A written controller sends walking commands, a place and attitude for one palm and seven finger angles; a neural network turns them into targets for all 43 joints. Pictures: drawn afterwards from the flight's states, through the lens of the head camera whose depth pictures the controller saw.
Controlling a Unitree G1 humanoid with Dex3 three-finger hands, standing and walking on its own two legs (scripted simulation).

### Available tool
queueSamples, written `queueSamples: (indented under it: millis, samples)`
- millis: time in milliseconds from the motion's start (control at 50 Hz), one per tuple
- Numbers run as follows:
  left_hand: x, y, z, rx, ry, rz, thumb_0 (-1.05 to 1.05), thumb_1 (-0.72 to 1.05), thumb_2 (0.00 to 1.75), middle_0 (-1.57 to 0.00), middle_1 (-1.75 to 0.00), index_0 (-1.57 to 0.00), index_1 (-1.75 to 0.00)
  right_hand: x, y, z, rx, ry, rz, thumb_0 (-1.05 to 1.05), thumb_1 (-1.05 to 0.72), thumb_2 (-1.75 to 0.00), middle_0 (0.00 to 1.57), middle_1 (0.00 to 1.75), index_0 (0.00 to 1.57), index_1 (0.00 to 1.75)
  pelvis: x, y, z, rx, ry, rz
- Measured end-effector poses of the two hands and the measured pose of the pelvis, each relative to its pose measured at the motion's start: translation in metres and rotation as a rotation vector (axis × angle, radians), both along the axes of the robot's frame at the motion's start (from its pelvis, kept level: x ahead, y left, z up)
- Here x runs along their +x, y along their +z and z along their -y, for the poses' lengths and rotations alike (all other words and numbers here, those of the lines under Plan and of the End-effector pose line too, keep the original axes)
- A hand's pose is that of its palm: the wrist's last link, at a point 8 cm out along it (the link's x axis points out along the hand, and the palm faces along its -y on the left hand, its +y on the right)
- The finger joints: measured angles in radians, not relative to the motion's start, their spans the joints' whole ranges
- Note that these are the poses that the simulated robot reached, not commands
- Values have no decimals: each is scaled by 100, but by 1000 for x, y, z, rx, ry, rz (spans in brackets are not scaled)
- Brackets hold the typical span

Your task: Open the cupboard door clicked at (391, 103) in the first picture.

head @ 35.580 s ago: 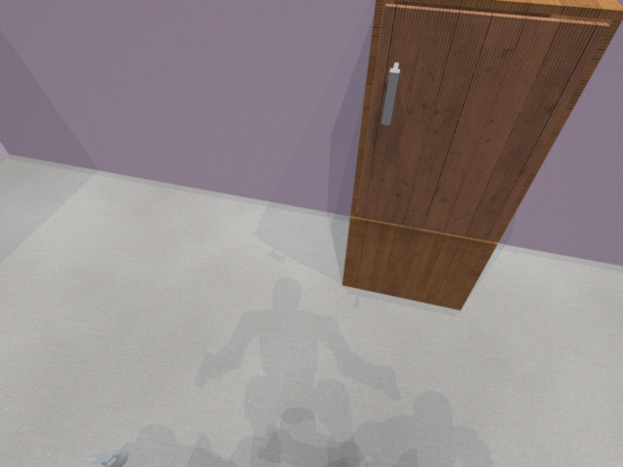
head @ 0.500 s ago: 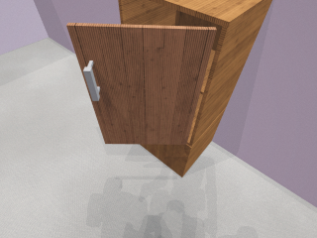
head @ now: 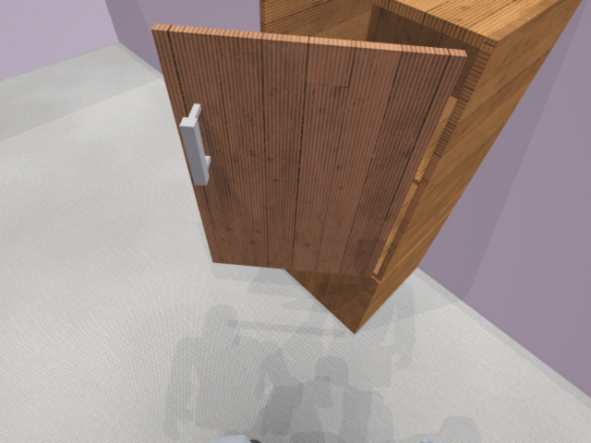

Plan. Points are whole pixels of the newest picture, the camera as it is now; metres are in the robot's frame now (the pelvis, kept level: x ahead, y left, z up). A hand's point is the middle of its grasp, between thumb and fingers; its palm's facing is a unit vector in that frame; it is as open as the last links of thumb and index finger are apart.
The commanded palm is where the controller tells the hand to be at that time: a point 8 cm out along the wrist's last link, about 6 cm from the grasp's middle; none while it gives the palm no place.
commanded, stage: come to a stop and stand still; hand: left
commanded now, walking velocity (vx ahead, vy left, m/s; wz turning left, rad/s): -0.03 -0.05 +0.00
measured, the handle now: (198, 145) +0.53 +0.21 +0.08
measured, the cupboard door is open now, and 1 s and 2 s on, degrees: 41 41 41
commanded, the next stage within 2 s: look again from close up in 0.80 s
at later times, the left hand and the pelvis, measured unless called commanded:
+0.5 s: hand out of the picture -0.06 +0.12 -0.17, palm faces +0.06 -0.99 -0.14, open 7.3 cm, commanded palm none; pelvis -0.05 -0.04 +0.01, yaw +1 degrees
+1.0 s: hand out of the picture -0.09 +0.12 -0.18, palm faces +0.04 -0.99 -0.12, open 7.4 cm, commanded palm none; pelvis -0.06 -0.02 +0.00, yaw +1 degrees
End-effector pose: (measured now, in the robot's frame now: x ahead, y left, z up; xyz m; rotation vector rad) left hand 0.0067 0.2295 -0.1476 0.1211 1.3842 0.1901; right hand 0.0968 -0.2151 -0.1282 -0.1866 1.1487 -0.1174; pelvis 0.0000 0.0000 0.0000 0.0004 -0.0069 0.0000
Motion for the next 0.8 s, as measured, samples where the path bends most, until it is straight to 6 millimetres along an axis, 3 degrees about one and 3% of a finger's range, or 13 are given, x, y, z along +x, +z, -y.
queueSamples:
  millis: [120, 220, 340, 460, 560, 680, 800]
  samples:
    - [-23, 4, 17, 29, -10, 25, 0, 91, 90, -20, -30, -20, -30, -12, -13, 16, 42, -14, 23, 0, -91, -90, 21, 30, 20, 30, -21, -7, 17, 17, -8, 1]
    - [-44, 8, 37, 9, 2, 34, 0, 91, 90, -20, -30, -20, -30, -48, -12, 31, 51, -38, -49, 0, -91, -90, 20, 30, 20, 30, -31, -1, 28, 6, 15, 19]
    - [-53, -2, 53, -42, -11, 30, 1, 91, 90, -20, -30, -20, -30, -98, -8, 46, 2, -78, -122, 0, -93, -90, 20, 30, 20, 30, -39, 0, 34, 0, 16, 26]
    - [-67, 3, 56, -54, -5, 21, 1, 92, 90, -20, -30, -20, -30, -151, -4, 42, 8, -72, -236, 0, -92, -90, 20, 30, 20, 30, -51, 7, 38, 0, 15, 31]
    - [-82, 5, 57, -50, 4, -3, 1, 92, 90, -20, -30, -20, -30, -182, -8, 32, 41, -81, -300, 1, -91, -90, 20, 30, 20, 30, -58, 9, 39, -2, 20, 34]
    - [-97, 3, 60, -55, 17, -34, 0, 91, 90, -20, -30, -20, -30, -203, -9, 19, 67, -96, -337, 1, -91, -90, 20, 30, 20, 30, -61, 8, 38, -5, 23, 34]
    - [-105, 0, 64, -78, 27, -54, 0, 91, 90, -20, -30, -20, -30, -209, -9, 10, 72, -103, -349, 1, -91, -90, 20, 30, 20, 30, -61, 7, 35, -6, 23, 25]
